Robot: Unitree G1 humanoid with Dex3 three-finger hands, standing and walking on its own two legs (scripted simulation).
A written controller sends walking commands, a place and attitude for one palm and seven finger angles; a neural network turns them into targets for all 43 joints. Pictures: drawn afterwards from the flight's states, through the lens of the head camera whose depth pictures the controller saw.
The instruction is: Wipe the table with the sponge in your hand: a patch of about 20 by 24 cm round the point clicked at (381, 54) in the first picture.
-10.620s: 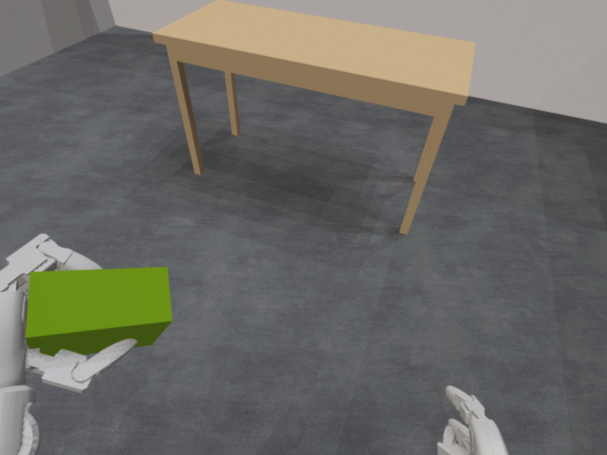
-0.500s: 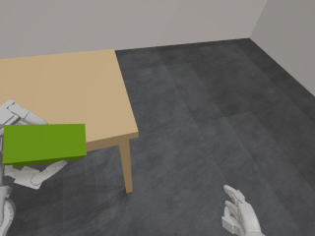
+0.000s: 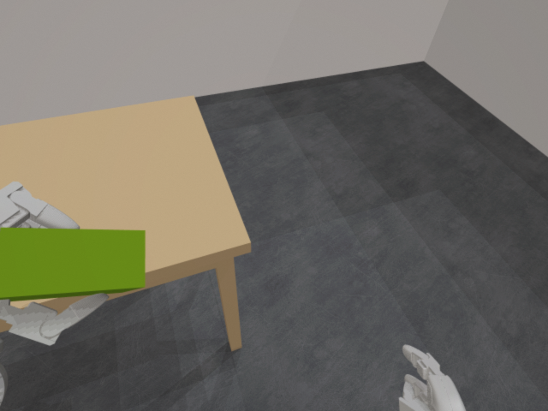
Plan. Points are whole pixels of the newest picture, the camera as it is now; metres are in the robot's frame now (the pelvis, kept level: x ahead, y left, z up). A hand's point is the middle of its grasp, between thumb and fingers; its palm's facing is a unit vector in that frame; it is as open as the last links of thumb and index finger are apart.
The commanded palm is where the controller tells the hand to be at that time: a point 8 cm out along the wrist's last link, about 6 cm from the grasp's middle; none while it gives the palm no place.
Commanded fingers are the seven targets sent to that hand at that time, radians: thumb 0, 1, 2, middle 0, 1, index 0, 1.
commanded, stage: shuffle to correct the standing spot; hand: left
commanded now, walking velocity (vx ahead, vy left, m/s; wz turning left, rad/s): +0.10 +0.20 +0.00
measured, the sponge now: (93, 265) +0.23 +0.21 +0.16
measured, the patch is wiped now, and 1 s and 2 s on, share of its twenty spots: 0.00 0.00 0.00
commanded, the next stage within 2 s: none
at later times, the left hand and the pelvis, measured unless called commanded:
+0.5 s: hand out of the picture +0.19 +0.31 +0.20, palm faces +0.36 -0.81 -0.47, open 10.0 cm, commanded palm +0.14 +0.36 +0.20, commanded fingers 0.00 0.10 1.30 -1.20 -1.60 -1.20 -1.60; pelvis -0.02 +0.08 +0.01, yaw +0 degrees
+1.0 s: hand out of the picture +0.21 +0.43 +0.21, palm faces +0.42 -0.77 -0.49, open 10.0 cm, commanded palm +0.17 +0.46 +0.20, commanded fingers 0.00 0.10 1.30 -1.20 -1.60 -1.20 -1.60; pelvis +0.00 +0.18 +0.00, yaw -1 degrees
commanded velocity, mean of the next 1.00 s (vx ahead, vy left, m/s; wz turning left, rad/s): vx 0.16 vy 0.13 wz -0.03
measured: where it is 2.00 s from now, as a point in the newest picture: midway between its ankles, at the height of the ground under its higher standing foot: outside the picture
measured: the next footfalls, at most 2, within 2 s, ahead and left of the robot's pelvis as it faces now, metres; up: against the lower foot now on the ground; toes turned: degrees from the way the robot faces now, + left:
left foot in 0.18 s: +0.10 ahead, +0.18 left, +0.00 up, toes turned -2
right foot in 0.38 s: +0.01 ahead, -0.03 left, +0.00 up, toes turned -5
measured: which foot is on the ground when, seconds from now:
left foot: down 0.00-0.00, up 0.02-0.16, down 0.18-0.38, up 0.40-0.68, down 0.70-0.98, up 1.00-1.00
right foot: down 0.00-0.18, up 0.20-0.36, down 0.38-0.70, up 0.72-0.94, down 0.96-1.00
